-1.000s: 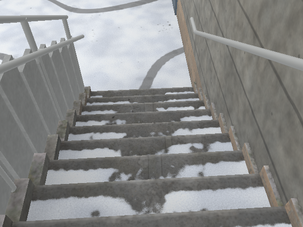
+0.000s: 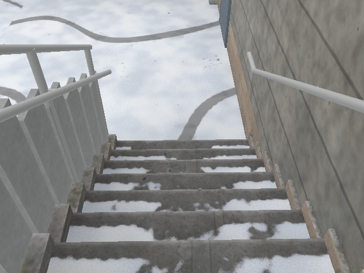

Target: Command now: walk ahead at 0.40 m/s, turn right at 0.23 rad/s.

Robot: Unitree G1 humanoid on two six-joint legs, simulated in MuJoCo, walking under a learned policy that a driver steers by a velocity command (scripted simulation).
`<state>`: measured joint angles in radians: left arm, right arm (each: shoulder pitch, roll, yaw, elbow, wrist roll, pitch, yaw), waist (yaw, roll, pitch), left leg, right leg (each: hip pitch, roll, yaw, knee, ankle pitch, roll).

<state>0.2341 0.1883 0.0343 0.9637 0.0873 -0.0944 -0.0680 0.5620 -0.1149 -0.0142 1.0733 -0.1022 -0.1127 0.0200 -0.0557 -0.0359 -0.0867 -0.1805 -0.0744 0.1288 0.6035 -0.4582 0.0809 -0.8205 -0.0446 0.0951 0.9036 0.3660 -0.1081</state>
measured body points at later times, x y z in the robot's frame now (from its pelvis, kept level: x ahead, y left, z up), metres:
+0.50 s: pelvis +0.21 -0.02 -0.16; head +0.22 -0.02 +0.29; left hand +0.27 +0.21 -0.30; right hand +0.31 -0.30 -0.26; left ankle +0.32 +0.12 -0.80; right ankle +0.21 -0.11 -0.89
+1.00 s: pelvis +0.25 +0.04 -0.16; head +0.28 +0.04 +0.29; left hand +0.52 +0.15 -0.27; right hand +0.17 -0.24 -0.26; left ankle +0.25 +0.13 -0.89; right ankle +0.21 -0.10 -0.75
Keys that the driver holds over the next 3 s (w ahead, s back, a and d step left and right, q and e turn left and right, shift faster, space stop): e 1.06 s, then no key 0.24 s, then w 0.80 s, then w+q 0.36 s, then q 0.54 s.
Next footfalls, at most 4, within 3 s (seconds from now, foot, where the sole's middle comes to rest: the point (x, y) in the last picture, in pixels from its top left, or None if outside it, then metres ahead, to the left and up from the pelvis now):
0.28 right None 0.25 -0.12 -0.92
0.64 left None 0.29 0.11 -0.92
1.24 right None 0.21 -0.13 -0.92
1.68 left None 0.34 0.06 -0.92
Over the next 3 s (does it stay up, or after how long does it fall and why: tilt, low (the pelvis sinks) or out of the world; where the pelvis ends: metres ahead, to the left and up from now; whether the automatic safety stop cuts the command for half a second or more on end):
stays up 0.67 -0.34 -0.44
